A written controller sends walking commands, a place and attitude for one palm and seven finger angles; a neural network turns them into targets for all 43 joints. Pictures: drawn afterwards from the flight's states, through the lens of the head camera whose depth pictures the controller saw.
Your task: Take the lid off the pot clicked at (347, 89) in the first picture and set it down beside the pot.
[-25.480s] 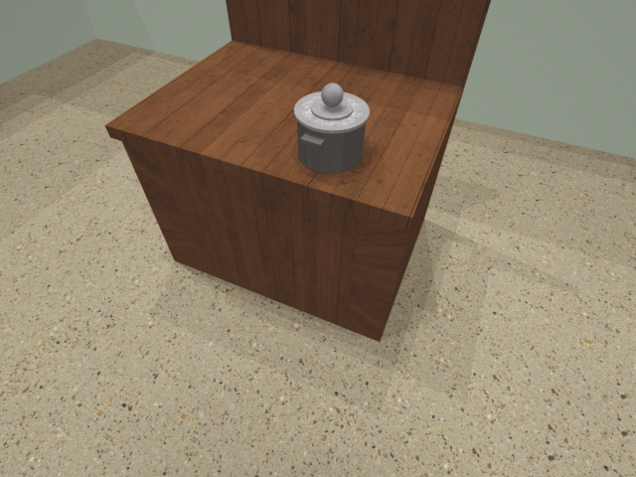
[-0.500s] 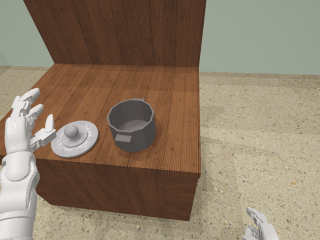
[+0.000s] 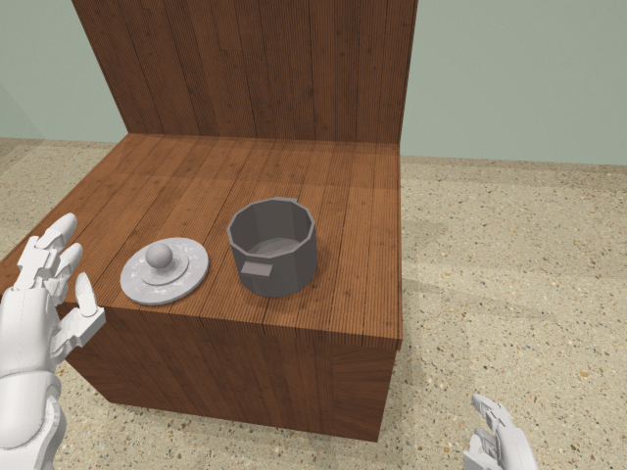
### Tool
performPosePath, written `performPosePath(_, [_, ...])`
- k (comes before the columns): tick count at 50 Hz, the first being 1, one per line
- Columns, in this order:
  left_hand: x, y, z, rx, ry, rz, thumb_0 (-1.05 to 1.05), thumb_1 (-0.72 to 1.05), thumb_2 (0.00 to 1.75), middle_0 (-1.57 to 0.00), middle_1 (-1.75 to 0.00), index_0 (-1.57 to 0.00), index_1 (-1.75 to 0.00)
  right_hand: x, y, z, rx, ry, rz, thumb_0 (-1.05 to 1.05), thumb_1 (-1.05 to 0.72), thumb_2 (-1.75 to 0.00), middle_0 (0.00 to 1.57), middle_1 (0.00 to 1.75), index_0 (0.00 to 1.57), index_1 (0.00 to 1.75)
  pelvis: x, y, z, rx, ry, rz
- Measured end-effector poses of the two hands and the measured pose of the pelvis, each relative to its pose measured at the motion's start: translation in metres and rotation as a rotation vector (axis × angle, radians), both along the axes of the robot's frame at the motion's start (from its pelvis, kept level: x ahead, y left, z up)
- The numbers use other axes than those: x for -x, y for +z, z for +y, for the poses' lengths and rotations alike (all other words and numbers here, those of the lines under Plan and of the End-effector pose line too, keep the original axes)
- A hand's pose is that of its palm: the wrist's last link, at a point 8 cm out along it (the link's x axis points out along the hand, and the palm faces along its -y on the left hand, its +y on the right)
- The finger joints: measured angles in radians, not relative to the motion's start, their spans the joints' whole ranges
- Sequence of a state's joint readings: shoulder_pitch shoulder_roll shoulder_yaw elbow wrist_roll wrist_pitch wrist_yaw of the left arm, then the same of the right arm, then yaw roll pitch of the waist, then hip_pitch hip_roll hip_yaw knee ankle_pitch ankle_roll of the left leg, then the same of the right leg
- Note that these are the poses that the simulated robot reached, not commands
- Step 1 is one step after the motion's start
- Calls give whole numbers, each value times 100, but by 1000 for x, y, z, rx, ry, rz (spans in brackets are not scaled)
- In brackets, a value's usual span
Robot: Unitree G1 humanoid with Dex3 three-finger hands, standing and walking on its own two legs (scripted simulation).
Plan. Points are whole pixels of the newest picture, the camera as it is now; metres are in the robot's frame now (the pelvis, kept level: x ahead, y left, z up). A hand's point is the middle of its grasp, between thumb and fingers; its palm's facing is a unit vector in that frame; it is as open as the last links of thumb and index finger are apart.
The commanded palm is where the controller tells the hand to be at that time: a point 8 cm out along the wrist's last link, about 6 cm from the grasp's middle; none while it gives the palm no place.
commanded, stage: draw the hand back to the body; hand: left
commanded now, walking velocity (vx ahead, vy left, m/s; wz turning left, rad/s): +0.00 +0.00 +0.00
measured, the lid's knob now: (159, 255) +0.51 +0.38 -0.08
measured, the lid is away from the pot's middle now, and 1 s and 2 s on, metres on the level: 0.24 0.24 0.24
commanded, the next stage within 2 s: step back with the hand held close in 0.38 s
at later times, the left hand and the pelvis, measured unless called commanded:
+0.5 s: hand (60, 367) +0.17 +0.26 +0.15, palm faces +0.40 -0.85 -0.35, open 7.4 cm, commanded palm +0.12 +0.30 +0.17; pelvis -0.01 +0.02 +0.00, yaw +0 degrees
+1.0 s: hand (16, 385) +0.14 +0.29 +0.15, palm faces +0.28 -0.82 -0.50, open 7.4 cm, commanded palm +0.09 +0.33 +0.17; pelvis -0.04 +0.05 -0.01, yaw +0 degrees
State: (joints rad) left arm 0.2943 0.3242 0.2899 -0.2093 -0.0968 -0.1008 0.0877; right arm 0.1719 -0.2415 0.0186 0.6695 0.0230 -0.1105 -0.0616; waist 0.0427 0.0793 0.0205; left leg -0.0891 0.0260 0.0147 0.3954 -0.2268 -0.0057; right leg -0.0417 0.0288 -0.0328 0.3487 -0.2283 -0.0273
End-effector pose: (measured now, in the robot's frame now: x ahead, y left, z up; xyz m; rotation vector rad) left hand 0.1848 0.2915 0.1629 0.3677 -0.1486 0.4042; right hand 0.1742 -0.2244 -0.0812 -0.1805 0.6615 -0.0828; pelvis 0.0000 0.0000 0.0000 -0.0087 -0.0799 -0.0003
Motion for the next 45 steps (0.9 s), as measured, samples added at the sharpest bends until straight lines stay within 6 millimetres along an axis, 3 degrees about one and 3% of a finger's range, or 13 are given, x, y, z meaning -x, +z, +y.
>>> performPosePath(16, [58,3,0,-44,-18,27,1,89,90,-21,-30,-21,-30,-1,9,22,9,35,-55,1,-90,-90,20,29,20,30,9,-1,14,8,7,-11])
performPosePath(25, [61,4,5,-34,-5,12,1,89,90,-21,-30,-21,-30,-2,12,35,10,55,-70,1,-90,-90,20,30,20,30,12,-1,20,9,8,-12])
performPosePath(31, [50,27,25,-156,-18,-74,2,89,90,-21,-30,-21,-30,5,11,34,33,52,-21,1,-90,-90,20,30,20,30,16,-3,23,23,-2,30])
performPosePath(36, [40,8,26,-129,-83,-11,1,89,90,-20,-30,-21,-30,21,8,28,61,2,34,1,-90,-90,20,30,20,30,19,-4,36,20,-14,67])
performPosePath(40, [42,-9,23,-117,-161,85,1,89,90,-21,-30,-21,-30,35,6,25,80,-48,72,1,-90,-90,20,30,20,30,21,-6,45,14,-17,83])
performPosePath(45, [57,-4,31,-172,-189,77,2,89,89,-21,-30,-21,-30,48,7,32,96,-64,89,1,-91,-90,20,29,20,30,29,-10,50,9,-7,86])
